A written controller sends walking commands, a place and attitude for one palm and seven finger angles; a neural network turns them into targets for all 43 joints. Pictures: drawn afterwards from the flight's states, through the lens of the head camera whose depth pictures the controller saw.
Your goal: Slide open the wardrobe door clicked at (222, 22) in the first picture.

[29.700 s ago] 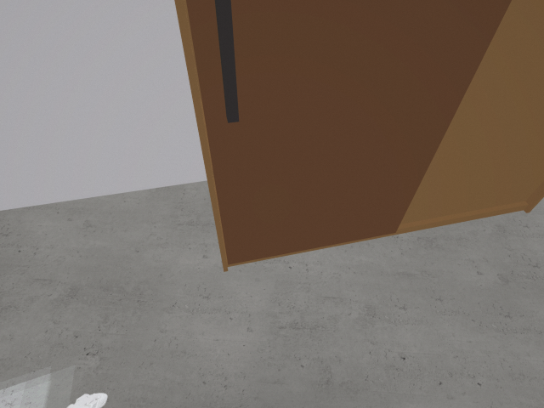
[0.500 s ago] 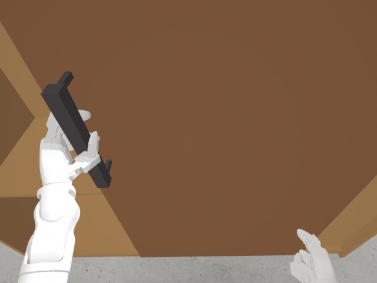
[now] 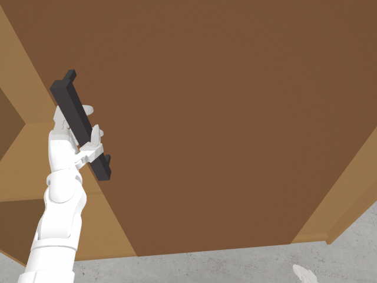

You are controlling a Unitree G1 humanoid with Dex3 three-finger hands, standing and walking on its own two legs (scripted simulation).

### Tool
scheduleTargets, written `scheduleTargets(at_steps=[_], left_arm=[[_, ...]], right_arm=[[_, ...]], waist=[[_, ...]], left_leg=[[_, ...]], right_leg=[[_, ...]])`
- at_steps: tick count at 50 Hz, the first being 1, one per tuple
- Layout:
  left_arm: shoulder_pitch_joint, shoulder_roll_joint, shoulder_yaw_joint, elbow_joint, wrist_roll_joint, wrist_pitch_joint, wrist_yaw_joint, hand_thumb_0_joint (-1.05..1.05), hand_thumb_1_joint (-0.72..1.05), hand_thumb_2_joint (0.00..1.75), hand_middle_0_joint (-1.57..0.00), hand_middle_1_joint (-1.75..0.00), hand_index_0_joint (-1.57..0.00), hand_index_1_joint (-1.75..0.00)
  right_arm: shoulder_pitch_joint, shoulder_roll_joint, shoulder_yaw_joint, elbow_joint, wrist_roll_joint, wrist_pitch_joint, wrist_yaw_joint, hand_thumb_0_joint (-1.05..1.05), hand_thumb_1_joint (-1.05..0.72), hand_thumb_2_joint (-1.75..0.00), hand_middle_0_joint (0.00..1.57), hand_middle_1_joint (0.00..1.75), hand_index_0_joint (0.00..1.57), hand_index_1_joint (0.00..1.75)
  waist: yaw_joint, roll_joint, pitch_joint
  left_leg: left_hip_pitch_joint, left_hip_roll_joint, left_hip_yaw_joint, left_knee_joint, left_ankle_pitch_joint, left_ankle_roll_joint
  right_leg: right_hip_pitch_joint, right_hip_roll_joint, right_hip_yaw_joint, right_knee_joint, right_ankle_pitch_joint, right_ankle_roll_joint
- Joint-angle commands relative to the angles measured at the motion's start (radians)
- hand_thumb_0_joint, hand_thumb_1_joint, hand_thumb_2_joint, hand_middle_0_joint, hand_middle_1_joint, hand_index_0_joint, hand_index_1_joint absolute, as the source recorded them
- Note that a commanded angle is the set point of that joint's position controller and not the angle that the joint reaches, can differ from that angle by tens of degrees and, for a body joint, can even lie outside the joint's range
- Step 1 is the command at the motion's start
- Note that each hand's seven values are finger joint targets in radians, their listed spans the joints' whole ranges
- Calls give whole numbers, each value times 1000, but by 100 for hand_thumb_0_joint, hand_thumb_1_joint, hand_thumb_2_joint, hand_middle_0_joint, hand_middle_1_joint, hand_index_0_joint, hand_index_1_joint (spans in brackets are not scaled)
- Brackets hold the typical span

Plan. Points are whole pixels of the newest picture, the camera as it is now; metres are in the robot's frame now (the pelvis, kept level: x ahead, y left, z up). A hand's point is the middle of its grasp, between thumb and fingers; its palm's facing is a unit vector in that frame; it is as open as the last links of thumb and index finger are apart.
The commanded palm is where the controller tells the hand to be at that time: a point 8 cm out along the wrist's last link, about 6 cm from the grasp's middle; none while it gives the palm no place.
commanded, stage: stop walking and hold the door there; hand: left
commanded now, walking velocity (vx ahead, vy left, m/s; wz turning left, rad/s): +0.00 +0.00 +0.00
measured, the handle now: (89, 131) +0.38 +0.24 +0.15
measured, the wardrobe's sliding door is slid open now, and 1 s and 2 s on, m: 0.53 0.53 0.53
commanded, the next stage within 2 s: loosen the grip on the handle in 0.64 s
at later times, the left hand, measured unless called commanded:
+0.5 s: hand (96, 144) +0.33 +0.21 +0.16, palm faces +0.33 -0.93 -0.14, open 6.6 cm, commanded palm +0.31 +0.22 +0.14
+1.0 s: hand (92, 145) +0.33 +0.22 +0.16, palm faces +0.38 -0.92 -0.10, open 10.0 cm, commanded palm +0.31 +0.25 +0.14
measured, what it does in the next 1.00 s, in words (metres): stands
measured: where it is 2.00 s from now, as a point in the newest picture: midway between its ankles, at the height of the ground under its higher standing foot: outside the picture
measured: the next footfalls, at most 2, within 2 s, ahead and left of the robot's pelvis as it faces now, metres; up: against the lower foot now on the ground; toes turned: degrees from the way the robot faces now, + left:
none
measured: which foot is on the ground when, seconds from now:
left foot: down 0.00-1.00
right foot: down 0.00-1.00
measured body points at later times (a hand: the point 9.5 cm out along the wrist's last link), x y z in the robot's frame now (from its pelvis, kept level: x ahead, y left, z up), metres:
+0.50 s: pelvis +0.01 +0.01 +0.00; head +0.00 -0.01 +0.45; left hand +0.31 +0.26 +0.17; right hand +0.19 -0.19 -0.10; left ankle +0.08 +0.14 -0.73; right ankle +0.03 -0.11 -0.73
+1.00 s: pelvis -0.02 +0.00 +0.00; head -0.06 +0.00 +0.44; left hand +0.30 +0.26 +0.16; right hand +0.15 -0.24 -0.08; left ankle +0.08 +0.13 -0.73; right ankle +0.03 -0.11 -0.73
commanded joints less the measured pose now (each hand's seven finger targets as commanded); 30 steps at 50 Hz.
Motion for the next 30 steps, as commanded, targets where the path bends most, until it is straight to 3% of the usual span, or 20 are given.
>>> scheduleTargets(at_steps=[1,2,7,10,13,17,20,23,25,27,30], left_arm=[[-311,117,-79,-246,37,-105,-46,0,90,90,-45,-140,-45,-140],[-320,82,-114,-253,40,-110,-51,0,90,90,-45,-140,-45,-140],[-343,43,-163,-272,44,-114,-56,0,90,90,-45,-140,-45,-140],[-332,72,-145,-255,43,-109,-55,0,90,90,-45,-140,-45,-140],[-341,55,-155,-258,42,-107,-59,0,90,90,-45,-140,-45,-140],[-345,39,-175,-275,41,-107,-61,0,90,90,-45,-140,-45,-140],[-327,71,-146,-273,41,-108,-56,0,90,90,-45,-140,-45,-140],[-337,29,-183,-303,42,-114,-61,0,90,90,-45,-140,-45,-140],[-312,62,-156,-287,40,-109,-57,0,90,90,-45,-140,-45,-140],[-332,29,-186,-317,42,-114,-61,0,90,90,-45,-140,-45,-140],[-313,60,-160,-305,40,-113,-56,0,90,90,-45,-140,-45,-140]], right_arm=[[-143,-87,-23,-168,-6,-61,-5,0,-90,-90,20,30,20,30],[-154,-80,-22,-176,-5,-63,-3,0,-90,-90,20,30,20,30],[-152,-77,-20,-184,-5,-73,0,0,-90,-90,20,30,20,30],[-144,-82,-26,-172,-5,-71,0,0,-90,-90,20,30,20,30],[-155,-70,-20,-180,-5,-66,4,0,-90,-90,20,30,20,30],[-164,-66,-15,-184,-6,-61,5,0,-90,-90,20,30,20,30],[-162,-73,-19,-174,-5,-56,3,0,-90,-90,20,30,20,30],[-173,-61,-13,-190,-5,-55,4,0,-90,-90,20,30,20,30],[-167,-71,-16,-181,-5,-52,2,0,-90,-90,20,30,20,30],[-177,-60,-13,-192,-4,-50,5,0,-90,-90,20,30,20,30],[-169,-70,-18,-183,-3,-50,3,0,-90,-90,20,30,20,30]], waist=[[-16,34,-135],[-16,45,-140],[-15,36,-178],[-19,-6,-204],[-15,-32,-199],[-16,-20,-186],[-18,-28,-202],[-14,-15,-211],[-16,-10,-206],[-14,-5,-198],[-16,-10,-208]], left_leg=[[107,93,-137,-183,-231,44],[110,93,-130,-184,-236,42],[147,96,-118,-173,-149,41],[194,78,-86,-124,-65,30],[188,71,-82,-103,-32,26],[179,77,-89,-117,-55,29],[197,72,-83,-112,-37,26],[193,80,-93,-113,7,29],[192,80,-94,-117,2,30],[181,80,-89,-114,-5,30],[195,78,-89,-114,-14,28]], right_leg=[[-74,-46,62,-123,-120,4],[-74,-43,64,-118,-111,4],[-50,-40,56,-101,-27,7],[-53,-60,73,-124,32,6],[-63,-67,82,-132,49,5],[-70,-62,73,-127,33,7],[-62,-67,73,-129,51,9],[-50,-59,61,-108,70,11],[-44,-62,61,-114,73,12],[-46,-63,62,-112,71,12],[-42,-66,63,-118,68,11]])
